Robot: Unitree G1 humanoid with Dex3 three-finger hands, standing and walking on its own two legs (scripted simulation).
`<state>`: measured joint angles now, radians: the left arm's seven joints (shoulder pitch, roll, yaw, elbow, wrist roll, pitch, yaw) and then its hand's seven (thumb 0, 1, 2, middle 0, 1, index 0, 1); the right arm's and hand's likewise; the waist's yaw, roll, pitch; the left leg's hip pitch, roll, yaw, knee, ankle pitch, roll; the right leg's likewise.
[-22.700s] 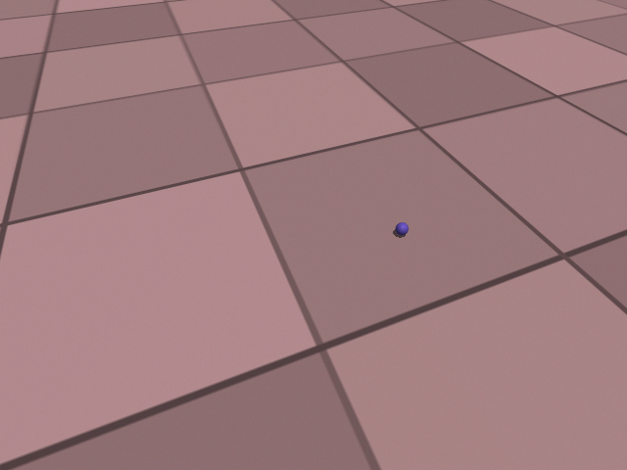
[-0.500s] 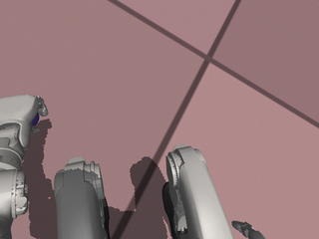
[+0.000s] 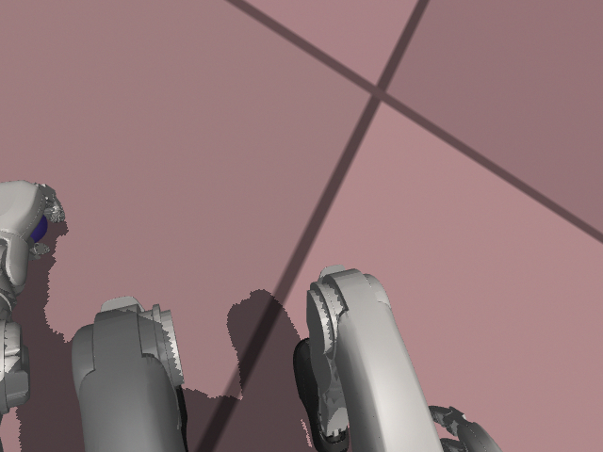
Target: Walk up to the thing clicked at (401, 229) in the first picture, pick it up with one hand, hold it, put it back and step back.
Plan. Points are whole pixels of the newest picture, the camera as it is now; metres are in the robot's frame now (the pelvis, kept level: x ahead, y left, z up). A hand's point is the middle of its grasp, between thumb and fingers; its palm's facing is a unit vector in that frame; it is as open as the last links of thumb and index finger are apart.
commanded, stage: rest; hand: left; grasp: from above
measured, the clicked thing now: (21, 225) +0.44 +0.33 -0.22
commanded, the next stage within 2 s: open in 1.36 s
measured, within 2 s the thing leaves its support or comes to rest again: rests again in 1.22 s
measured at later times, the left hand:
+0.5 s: hand (45, 233) +0.43 +0.31 -0.24, palm faces -0.45 -0.15 -0.88, open 6.4 cm
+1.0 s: hand (51, 234) +0.43 +0.30 -0.26, palm faces -0.44 -0.13 -0.89, open 6.4 cm
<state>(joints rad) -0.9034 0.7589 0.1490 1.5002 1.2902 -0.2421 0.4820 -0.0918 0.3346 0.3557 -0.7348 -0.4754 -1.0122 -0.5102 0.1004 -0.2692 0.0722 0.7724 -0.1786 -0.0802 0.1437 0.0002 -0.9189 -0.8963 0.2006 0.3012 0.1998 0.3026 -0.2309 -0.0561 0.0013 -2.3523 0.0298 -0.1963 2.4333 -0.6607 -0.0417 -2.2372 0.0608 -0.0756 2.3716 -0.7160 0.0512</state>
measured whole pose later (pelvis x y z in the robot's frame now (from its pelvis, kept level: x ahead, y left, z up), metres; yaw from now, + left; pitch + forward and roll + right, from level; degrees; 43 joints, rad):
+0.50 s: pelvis +0.01 +0.00 -0.02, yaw -3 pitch +31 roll -10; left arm -0.91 0.82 0.20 1.58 1.28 -0.24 0.57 -0.09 0.33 0.37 -0.74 -0.47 -1.02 -0.51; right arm 0.06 -0.28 0.14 0.77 -0.23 -0.13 0.19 0.00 -0.91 -0.89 0.20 0.30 0.20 0.30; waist -0.27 -0.08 0.08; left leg -2.37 0.04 -0.25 2.52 -0.70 -0.05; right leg -2.26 0.08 -0.11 2.43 -0.73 0.06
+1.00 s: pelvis +0.00 +0.01 -0.03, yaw -5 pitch +28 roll -12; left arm -0.93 0.88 0.17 1.68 1.29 -0.23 0.65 -0.09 0.33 0.35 -0.74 -0.48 -1.02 -0.50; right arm 0.05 -0.30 0.20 0.77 -0.27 -0.21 0.25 0.00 -0.91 -0.90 0.20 0.30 0.20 0.30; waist -0.30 -0.12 0.11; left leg -2.37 0.04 -0.28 2.56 -0.71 -0.04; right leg -2.23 0.10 -0.13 2.44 -0.72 0.07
